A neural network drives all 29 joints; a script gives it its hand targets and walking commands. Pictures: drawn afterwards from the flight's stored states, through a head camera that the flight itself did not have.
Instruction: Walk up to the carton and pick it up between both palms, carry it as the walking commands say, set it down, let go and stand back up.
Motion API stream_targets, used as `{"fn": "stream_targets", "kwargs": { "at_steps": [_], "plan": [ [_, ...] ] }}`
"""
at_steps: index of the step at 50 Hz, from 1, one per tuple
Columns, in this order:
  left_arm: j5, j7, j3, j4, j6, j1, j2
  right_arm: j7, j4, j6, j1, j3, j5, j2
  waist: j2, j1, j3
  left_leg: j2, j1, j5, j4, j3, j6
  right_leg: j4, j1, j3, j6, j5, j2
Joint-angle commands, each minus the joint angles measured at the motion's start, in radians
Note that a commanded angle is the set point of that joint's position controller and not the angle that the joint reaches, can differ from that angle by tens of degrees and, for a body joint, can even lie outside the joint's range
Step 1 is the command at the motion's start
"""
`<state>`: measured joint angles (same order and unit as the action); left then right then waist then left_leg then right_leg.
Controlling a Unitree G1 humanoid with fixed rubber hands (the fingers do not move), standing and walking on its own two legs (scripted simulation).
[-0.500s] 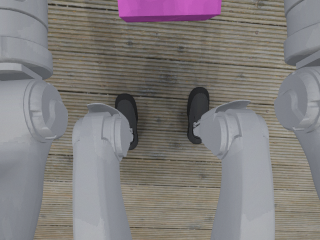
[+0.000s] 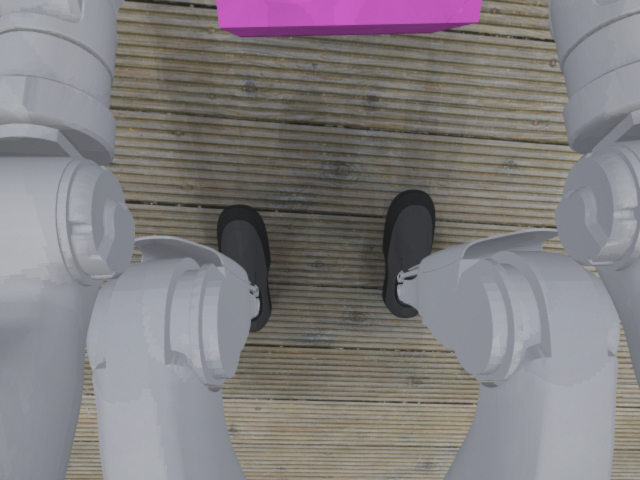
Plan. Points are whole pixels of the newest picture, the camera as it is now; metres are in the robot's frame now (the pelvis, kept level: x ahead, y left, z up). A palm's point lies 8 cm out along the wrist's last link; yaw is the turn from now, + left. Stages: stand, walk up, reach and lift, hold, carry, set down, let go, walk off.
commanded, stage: reach and lift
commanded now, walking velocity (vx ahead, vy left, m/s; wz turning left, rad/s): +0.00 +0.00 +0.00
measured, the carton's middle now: out of the picture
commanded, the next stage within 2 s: none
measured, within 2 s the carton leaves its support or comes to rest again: leaves its support in 1.94 s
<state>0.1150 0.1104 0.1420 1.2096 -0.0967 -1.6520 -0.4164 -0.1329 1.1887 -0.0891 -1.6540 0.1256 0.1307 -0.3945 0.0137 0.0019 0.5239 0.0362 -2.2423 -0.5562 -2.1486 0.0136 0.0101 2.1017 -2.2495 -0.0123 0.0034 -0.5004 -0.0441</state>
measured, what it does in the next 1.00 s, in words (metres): stands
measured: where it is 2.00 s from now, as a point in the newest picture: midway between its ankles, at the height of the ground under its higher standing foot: (326, 280)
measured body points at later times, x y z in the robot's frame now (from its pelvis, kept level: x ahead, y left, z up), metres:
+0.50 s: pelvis +0.01 +0.00 -0.02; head +0.41 +0.01 +0.16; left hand +0.57 +0.19 -0.26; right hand +0.58 -0.17 -0.24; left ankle +0.11 +0.12 -0.35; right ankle +0.13 -0.13 -0.35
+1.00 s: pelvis +0.01 +0.00 -0.02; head +0.41 +0.01 +0.16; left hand +0.57 +0.17 -0.25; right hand +0.58 -0.16 -0.24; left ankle +0.11 +0.12 -0.35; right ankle +0.13 -0.13 -0.35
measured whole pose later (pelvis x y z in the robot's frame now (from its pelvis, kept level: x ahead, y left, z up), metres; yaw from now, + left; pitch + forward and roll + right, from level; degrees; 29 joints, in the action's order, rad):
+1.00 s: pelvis +0.01 +0.00 -0.02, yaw +0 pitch +38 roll -1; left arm 0.15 0.05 0.10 1.23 -0.05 -1.65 -0.38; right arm -0.08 1.21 -0.06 -1.65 0.02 0.17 -0.40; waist 0.01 0.00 0.52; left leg 0.04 -2.29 -0.58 -2.21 0.01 0.01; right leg 2.17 -2.31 -0.01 0.00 -0.52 -0.04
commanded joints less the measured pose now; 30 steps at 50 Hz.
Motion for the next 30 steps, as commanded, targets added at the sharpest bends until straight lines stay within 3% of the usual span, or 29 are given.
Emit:
{"fn": "stream_targets", "kwargs": {
  "at_steps": [1, 2, 3, 4, 5, 6, 7, 8, 9, 10, 11, 12, 14, 15, 16, 17, 18, 19, 20, 21, 22, 24, 25, 26, 28, 29, 30],
  "plan": [
    [0.156, -0.008, -0.095, -0.118, 0.053, -0.291, -0.164, 0.019, -0.062, 0.047, -0.283, -0.024, 0.137, -0.195, -0.075, 0.005, -1.345, -0.049, 0.708, 0.441, 0.054, -0.007, -0.056, 0.029, 0.602, -0.006, 0.018, 0.338, 0.040],
    [0.138, -0.007, -0.094, -0.122, 0.052, -0.305, -0.190, 0.024, -0.050, 0.047, -0.305, -0.039, 0.138, -0.201, -0.079, 0.020, -1.310, -0.055, 0.679, 0.421, 0.053, -0.011, -0.058, 0.037, 0.579, -0.013, 0.021, 0.331, 0.040],
    [0.162, -0.007, -0.104, -0.105, 0.055, -0.313, -0.170, 0.020, -0.099, 0.056, -0.338, -0.018, 0.136, -0.228, -0.058, -0.002, -1.320, -0.054, 0.687, 0.432, 0.048, -0.002, -0.047, 0.035, 0.559, -0.010, 0.023, 0.322, 0.040],
    [0.161, -0.009, -0.097, -0.093, 0.057, -0.328, -0.192, 0.019, -0.060, 0.056, -0.330, -0.035, 0.140, -0.238, -0.086, -0.001, -1.302, -0.045, 0.665, 0.431, 0.027, -0.015, -0.059, 0.035, 0.574, -0.003, 0.023, 0.331, 0.042],
    [0.157, -0.002, -0.096, -0.103, 0.052, -0.346, -0.215, 0.015, -0.069, 0.053, -0.343, -0.026, 0.149, -0.237, -0.070, -0.006, -1.328, -0.048, 0.686, 0.405, 0.038, -0.006, -0.048, 0.040, 0.607, -0.006, 0.027, 0.328, 0.036],
    [0.181, -0.007, -0.111, -0.161, 0.063, -0.372, -0.206, 0.018, -0.096, 0.058, -0.352, -0.069, 0.162, -0.211, -0.063, 0.014, -1.348, -0.049, 0.675, 0.435, 0.036, -0.016, -0.052, 0.032, 0.635, -0.002, 0.025, 0.354, 0.030],
    [0.178, -0.007, -0.112, -0.097, 0.057, -0.339, -0.192, 0.015, -0.044, 0.054, -0.341, -0.050, 0.149, -0.239, -0.057, 0.005, -1.296, -0.050, 0.649, 0.408, 0.042, -0.002, -0.045, 0.053, 0.578, -0.016, 0.030, 0.305, 0.035],
    [0.170, -0.004, -0.090, -0.067, 0.061, -0.305, -0.197, 0.017, -0.066, 0.059, -0.318, -0.074, 0.154, -0.231, -0.049, 0.029, -1.291, -0.044, 0.626, 0.429, 0.022, -0.016, -0.049, 0.064, 0.588, 0.000, 0.030, 0.337, 0.030],
    [0.169, -0.014, -0.089, -0.059, 0.059, -0.319, -0.188, 0.019, -0.048, 0.054, -0.302, -0.083, 0.146, -0.219, -0.043, 0.015, -1.274, -0.040, 0.612, 0.412, 0.012, -0.008, -0.047, 0.053, 0.607, 0.006, 0.029, 0.350, 0.029],
    [0.156, -0.013, -0.069, -0.058, 0.068, -0.308, -0.217, 0.017, -0.032, 0.054, -0.302, -0.080, 0.147, -0.200, -0.025, 0.045, -1.245, -0.052, 0.553, 0.381, 0.021, -0.021, -0.045, 0.050, 0.619, 0.013, 0.028, 0.343, 0.037],
    [0.158, -0.014, -0.074, -0.102, 0.072, -0.315, -0.226, 0.016, -0.057, 0.055, -0.294, -0.060, 0.152, -0.191, -0.037, 0.014, -1.250, -0.042, 0.505, 0.389, 0.030, -0.017, -0.051, 0.057, 0.674, 0.021, 0.022, 0.416, 0.033],
    [0.154, -0.019, -0.077, -0.056, 0.069, -0.300, -0.228, 0.020, -0.006, 0.048, -0.271, -0.080, 0.165, -0.162, -0.018, 0.030, -1.231, -0.044, 0.502, 0.363, 0.042, -0.019, -0.051, 0.060, 0.675, 0.013, 0.027, 0.388, 0.037],
    [0.142, -0.019, -0.070, -0.064, 0.069, -0.301, -0.229, 0.019, -0.031, 0.049, -0.285, -0.061, 0.150, -0.188, -0.051, 0.025, -1.234, -0.041, 0.523, 0.380, 0.034, -0.018, -0.050, 0.050, 0.643, 0.012, 0.026, 0.393, 0.039],
    [0.157, -0.019, -0.063, -0.057, 0.068, -0.272, -0.230, 0.016, -0.057, 0.048, -0.278, -0.066, 0.144, -0.201, -0.020, 0.034, -1.268, -0.051, 0.568, 0.418, 0.012, -0.015, -0.046, 0.047, 0.655, 0.024, 0.035, 0.401, 0.040],
    [0.136, -0.024, -0.074, -0.053, 0.064, -0.275, -0.212, 0.019, -0.010, 0.050, -0.259, -0.046, 0.132, -0.194, -0.041, 0.003, -1.215, -0.042, 0.507, 0.381, 0.030, -0.016, -0.052, 0.047, 0.644, 0.012, 0.027, 0.390, 0.042],
    [0.160, -0.018, -0.067, -0.103, 0.075, -0.305, -0.201, 0.013, -0.073, 0.056, -0.287, -0.049, 0.134, -0.204, -0.037, 0.005, -1.268, -0.048, 0.523, 0.415, 0.026, -0.012, -0.046, 0.061, 0.648, 0.011, 0.027, 0.421, 0.043],
    [0.169, -0.023, -0.085, -0.069, 0.072, -0.278, -0.206, 0.022, -0.031, 0.051, -0.277, -0.064, 0.147, -0.184, -0.035, 0.028, -1.273, -0.052, 0.518, 0.407, 0.029, -0.020, -0.054, 0.060, 0.701, 0.030, 0.021, 0.431, 0.035],
    [0.156, -0.024, -0.067, -0.051, 0.072, -0.255, -0.215, 0.025, -0.037, 0.047, -0.251, -0.073, 0.137, -0.172, -0.004, 0.023, -1.255, -0.044, 0.526, 0.400, 0.018, -0.013, -0.043, 0.053, 0.667, 0.025, 0.032, 0.418, 0.040],
    [0.156, -0.023, -0.065, -0.061, 0.069, -0.286, -0.184, 0.022, -0.077, 0.056, -0.288, -0.060, 0.136, -0.195, -0.022, 0.013, -1.244, -0.042, 0.529, 0.393, 0.029, -0.014, -0.044, 0.042, 0.631, 0.014, 0.028, 0.383, 0.045],
    [0.154, -0.022, -0.058, -0.060, 0.066, -0.278, -0.196, 0.024, -0.045, 0.047, -0.277, -0.067, 0.132, -0.203, -0.025, 0.032, -1.233, -0.048, 0.540, 0.382, 0.024, -0.016, -0.042, 0.045, 0.613, 0.019, 0.030, 0.355, 0.042],
    [0.155, -0.022, -0.079, -0.078, 0.068, -0.300, -0.190, 0.027, -0.063, 0.056, -0.295, -0.062, 0.147, -0.202, -0.029, 0.011, -1.237, -0.039, 0.567, 0.405, 0.023, -0.005, -0.042, 0.051, 0.585, 0.004, 0.030, 0.363, 0.046],
    [0.167, -0.022, -0.104, -0.112, 0.074, -0.294, -0.152, 0.033, -0.070, 0.056, -0.281, -0.060, 0.155, -0.163, -0.061, 0.014, -1.264, -0.052, 0.566, 0.439, 0.033, -0.018, -0.050, 0.049, 0.638, 0.010, 0.021, 0.403, 0.047],
    [0.146, -0.017, -0.083, -0.073, 0.072, -0.287, -0.186, 0.033, -0.052, 0.054, -0.283, -0.064, 0.160, -0.176, -0.062, 0.034, -1.275, -0.044, 0.596, 0.428, 0.023, -0.008, -0.043, 0.064, 0.589, 0.006, 0.032, 0.380, 0.044],
    [0.167, -0.020, -0.091, -0.099, 0.075, -0.328, -0.182, 0.029, -0.045, 0.048, -0.297, -0.069, 0.149, -0.166, -0.047, 0.019, -1.273, -0.048, 0.604, 0.430, 0.034, -0.001, -0.043, 0.052, 0.585, 0.005, 0.027, 0.368, 0.043],
    [0.154, -0.017, -0.076, -0.085, 0.070, -0.306, -0.163, 0.028, -0.049, 0.045, -0.298, -0.082, 0.158, -0.162, -0.038, 0.037, -1.262, -0.051, 0.589, 0.421, 0.033, -0.011, -0.039, 0.044, 0.629, 0.014, 0.023, 0.385, 0.043],
    [0.169, -0.024, -0.100, -0.077, 0.063, -0.302, -0.155, 0.031, -0.078, 0.046, -0.310, -0.080, 0.151, -0.158, -0.001, 0.013, -1.279, -0.052, 0.597, 0.427, 0.047, 0.005, -0.031, 0.047, 0.631, -0.004, 0.032, 0.381, 0.047],
    [0.157, -0.025, -0.098, -0.122, 0.073, -0.330, -0.165, 0.032, -0.079, 0.053, -0.305, -0.091, 0.171, -0.133, -0.022, 0.032, -1.265, -0.051, 0.581, 0.415, 0.040, -0.016, -0.040, 0.047, 0.627, 0.003, 0.027, 0.391, 0.053]
  ]
}}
